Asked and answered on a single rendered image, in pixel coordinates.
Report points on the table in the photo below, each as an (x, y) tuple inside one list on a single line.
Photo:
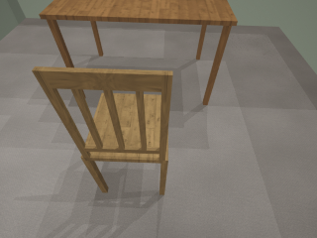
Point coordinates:
[(184, 12)]

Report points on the chair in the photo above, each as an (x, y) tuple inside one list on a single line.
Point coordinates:
[(126, 127)]

